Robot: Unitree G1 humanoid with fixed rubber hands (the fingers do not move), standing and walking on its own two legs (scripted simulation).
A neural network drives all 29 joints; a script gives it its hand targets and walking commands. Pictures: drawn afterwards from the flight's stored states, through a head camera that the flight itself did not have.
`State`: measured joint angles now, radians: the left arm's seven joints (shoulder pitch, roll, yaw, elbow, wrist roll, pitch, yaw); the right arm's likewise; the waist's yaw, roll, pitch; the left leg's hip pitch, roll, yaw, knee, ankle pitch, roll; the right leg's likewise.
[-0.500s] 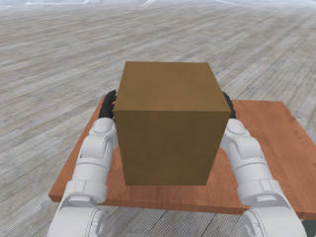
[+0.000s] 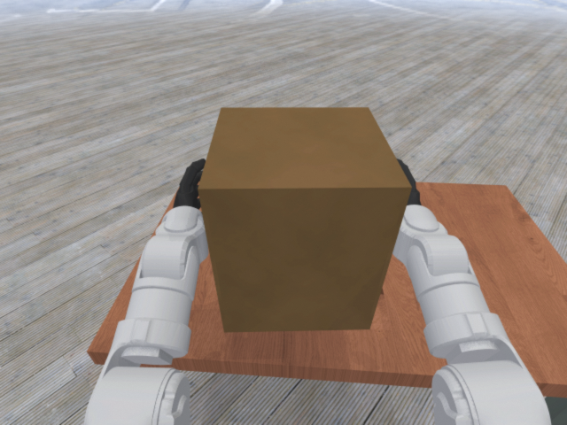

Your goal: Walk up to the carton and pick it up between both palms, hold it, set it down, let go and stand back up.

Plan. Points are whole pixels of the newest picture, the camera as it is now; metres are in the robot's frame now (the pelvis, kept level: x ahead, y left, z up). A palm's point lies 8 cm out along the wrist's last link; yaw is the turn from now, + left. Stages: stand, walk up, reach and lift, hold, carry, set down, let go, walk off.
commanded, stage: reach and lift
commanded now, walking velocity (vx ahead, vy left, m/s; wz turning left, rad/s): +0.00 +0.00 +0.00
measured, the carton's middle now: (296, 219) +0.38 +0.01 +0.17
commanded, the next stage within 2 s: hold in 0.48 s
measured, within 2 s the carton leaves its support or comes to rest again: neither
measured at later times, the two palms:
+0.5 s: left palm (182, 206) +0.36 +0.17 +0.20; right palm (406, 204) +0.38 -0.13 +0.20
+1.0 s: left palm (178, 200) +0.35 +0.17 +0.22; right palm (409, 197) +0.37 -0.13 +0.22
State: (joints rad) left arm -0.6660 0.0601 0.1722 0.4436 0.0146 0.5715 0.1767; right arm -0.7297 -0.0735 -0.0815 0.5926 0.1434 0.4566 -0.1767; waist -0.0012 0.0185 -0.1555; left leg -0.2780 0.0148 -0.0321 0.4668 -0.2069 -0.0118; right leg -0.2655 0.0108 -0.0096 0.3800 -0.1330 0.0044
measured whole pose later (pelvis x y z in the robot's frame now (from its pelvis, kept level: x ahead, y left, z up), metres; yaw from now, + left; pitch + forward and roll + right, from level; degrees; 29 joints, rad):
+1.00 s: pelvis -0.01 +0.00 +0.00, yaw +0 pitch +0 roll -1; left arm -0.71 0.07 0.20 0.40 0.03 0.71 0.17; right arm -0.79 -0.08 -0.08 0.59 0.15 0.56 -0.18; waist 0.00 0.02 -0.19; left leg -0.27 0.01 -0.03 0.47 -0.20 -0.01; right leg -0.26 0.01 -0.01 0.38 -0.12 0.00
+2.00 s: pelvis -0.01 +0.00 +0.00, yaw +0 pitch +0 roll -1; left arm -0.74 0.07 0.21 0.42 0.05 0.72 0.15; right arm -0.81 -0.08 -0.08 0.59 0.15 0.57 -0.19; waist 0.00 0.02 -0.19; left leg -0.27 0.01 -0.03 0.47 -0.20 -0.01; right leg -0.25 0.01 -0.01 0.38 -0.12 0.00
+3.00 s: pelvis -0.01 +0.00 +0.00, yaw +0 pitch +0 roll -1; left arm -0.75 0.07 0.22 0.41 0.05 0.72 0.14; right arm -0.81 -0.08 -0.08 0.59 0.15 0.58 -0.20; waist 0.00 0.02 -0.18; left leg -0.27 0.01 -0.03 0.47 -0.20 -0.01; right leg -0.25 0.01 -0.01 0.37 -0.12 0.00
